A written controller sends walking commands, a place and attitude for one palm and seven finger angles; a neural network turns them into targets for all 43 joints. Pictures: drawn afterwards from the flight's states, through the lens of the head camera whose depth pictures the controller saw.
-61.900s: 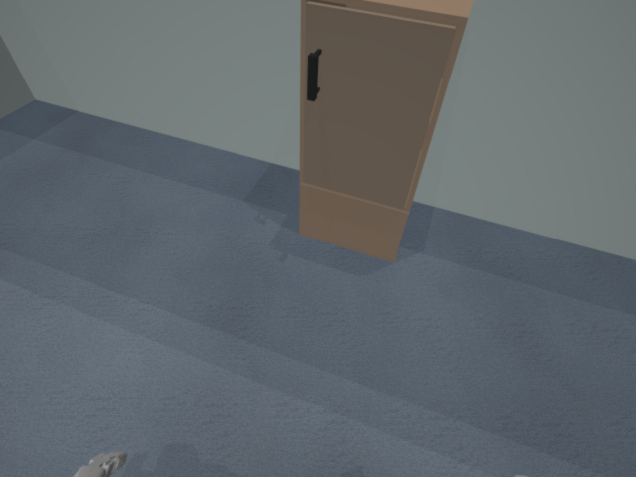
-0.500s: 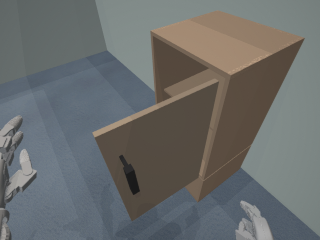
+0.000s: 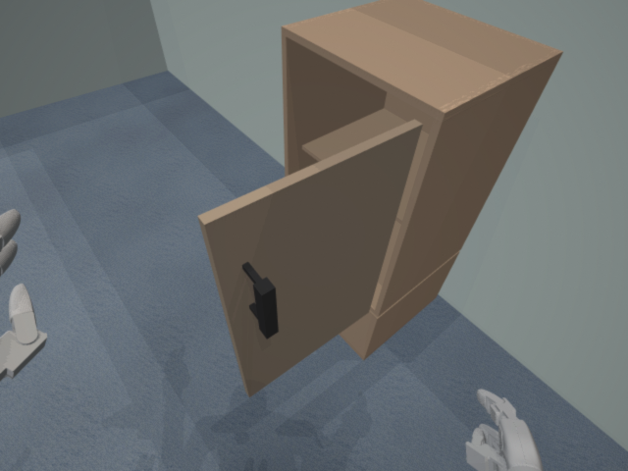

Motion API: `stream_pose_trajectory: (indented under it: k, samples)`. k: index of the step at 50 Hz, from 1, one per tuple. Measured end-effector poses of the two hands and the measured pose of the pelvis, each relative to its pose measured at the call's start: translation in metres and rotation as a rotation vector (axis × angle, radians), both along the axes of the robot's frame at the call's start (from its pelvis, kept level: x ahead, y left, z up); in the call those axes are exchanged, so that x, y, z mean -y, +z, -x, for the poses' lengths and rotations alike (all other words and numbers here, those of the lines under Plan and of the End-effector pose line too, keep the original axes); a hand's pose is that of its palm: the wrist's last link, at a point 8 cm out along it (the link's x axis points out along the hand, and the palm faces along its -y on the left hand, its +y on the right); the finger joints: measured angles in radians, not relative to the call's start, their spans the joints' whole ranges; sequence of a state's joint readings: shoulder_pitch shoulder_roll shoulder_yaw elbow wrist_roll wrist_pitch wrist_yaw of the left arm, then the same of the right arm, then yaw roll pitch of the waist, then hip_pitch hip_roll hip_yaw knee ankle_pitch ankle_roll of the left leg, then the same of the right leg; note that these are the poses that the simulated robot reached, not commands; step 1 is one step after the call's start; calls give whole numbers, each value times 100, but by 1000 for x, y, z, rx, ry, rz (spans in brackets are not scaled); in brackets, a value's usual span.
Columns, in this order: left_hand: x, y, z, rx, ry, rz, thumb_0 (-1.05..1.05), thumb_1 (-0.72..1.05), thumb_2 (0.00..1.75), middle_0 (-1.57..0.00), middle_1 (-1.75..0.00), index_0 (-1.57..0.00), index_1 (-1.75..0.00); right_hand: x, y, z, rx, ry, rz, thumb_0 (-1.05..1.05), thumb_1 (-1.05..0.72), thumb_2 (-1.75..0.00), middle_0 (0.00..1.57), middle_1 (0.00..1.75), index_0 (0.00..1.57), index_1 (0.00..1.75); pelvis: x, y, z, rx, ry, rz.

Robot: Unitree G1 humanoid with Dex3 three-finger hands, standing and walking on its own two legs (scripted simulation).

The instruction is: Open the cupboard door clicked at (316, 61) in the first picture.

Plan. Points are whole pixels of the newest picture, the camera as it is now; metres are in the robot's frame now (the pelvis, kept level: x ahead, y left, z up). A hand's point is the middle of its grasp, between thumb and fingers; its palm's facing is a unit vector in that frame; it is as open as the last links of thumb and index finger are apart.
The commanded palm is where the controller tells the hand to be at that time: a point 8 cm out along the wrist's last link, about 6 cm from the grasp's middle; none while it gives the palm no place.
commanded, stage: step back with the hand held close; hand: left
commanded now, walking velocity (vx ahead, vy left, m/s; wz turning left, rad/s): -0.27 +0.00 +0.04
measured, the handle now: (259, 300) +0.36 +0.10 -0.02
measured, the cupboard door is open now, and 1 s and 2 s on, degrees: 87 87 87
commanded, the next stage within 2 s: stop stepping back and stand still in 0.48 s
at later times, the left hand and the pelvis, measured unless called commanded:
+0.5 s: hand out of the picture +0.05 +0.34 +0.16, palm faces +0.53 -0.74 -0.42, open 7.4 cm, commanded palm -0.01 +0.36 +0.18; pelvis -0.12 +0.05 -0.02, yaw +6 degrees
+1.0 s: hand out of the picture -0.05 +0.39 +0.18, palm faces +0.48 -0.80 -0.35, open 7.4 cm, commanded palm -0.14 +0.41 +0.18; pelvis -0.27 +0.11 +0.00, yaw +2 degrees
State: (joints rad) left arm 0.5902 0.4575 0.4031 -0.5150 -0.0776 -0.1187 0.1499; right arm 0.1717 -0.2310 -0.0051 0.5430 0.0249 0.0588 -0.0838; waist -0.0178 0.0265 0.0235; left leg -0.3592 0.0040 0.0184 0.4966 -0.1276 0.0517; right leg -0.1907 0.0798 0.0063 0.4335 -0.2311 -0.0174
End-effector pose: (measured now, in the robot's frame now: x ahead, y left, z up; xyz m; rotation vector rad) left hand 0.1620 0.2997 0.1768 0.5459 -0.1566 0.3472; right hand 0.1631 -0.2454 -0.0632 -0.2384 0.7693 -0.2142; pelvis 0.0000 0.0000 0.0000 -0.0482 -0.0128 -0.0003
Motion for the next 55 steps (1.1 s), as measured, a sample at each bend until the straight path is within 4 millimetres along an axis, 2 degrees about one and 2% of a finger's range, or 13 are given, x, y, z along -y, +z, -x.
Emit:
stream_pose_trajectory:
  k: [9,15,19,23,27,30,33,36,39,42,47,51,55]
  samples:
    - [-32,3,59,44,78,-55,1,89,90,-21,-30,-21,-30,-37,-12,42,-11,89,0,2,-90,-90,21,30,20,30,-18,-5,45,-17,76,13]
    - [-36,8,113,55,114,-56,1,89,90,-21,-30,-21,-30,-59,-30,60,-48,184,-38,2,-90,-90,21,30,20,30,-24,-9,82,-47,118,27]
    - [-41,4,143,60,108,-35,1,89,90,-21,-30,-21,-30,-71,-30,76,-54,188,-45,2,-90,-90,21,30,20,30,-31,-11,95,-16,110,35]
    - [-58,0,157,133,108,-20,1,89,90,-21,-30,-21,-30,-78,-24,88,-13,183,6,2,-90,-90,21,30,20,30,-43,-17,108,21,109,53]
    - [-77,3,164,201,115,-19,1,89,90,-21,-30,-21,-30,-87,-12,102,52,190,25,2,-90,-90,21,30,20,30,-50,-16,138,37,94,65]
    - [-82,9,178,218,101,0,1,89,90,-21,-30,-21,-30,-93,0,119,85,198,10,2,-90,-90,21,30,20,30,-53,-12,163,17,108,79]
    - [-77,15,207,230,57,-19,1,89,90,-21,-30,-21,-30,-100,5,139,116,213,-7,2,-90,-90,21,30,20,30,-56,-14,189,-19,126,70]
    - [-68,11,247,250,-3,-90,1,89,90,-21,-30,-21,-30,-101,-3,161,133,224,-1,1,-90,-90,21,30,20,30,-61,-30,215,-36,52,8]
    - [-77,10,272,289,-14,-41,1,89,90,-21,-30,-21,-30,-104,-7,199,46,182,31,1,-90,-90,21,30,20,30,-72,-26,222,-18,65,17]
    - [-104,9,281,380,54,-8,1,89,90,-21,-30,-22,-30,-111,-12,230,14,160,75,2,-90,-90,21,30,20,30,-89,-28,228,-27,81,21]
    - [-139,10,263,321,118,28,1,89,90,-20,-30,-21,-30,-135,-13,285,-21,115,18,2,-90,-90,21,30,20,30,-103,-10,263,12,55,14]
    - [-118,11,258,200,-18,42,1,90,90,-20,-30,-20,-30,-148,-1,325,-62,62,-46,2,-90,-90,21,30,20,30,-108,9,274,11,23,30]
    - [-89,11,267,79,-172,26,1,90,90,-20,-30,-20,-30,-144,5,347,-86,-8,-50,2,-89,-90,21,30,20,30,-111,17,275,-3,-16,29]
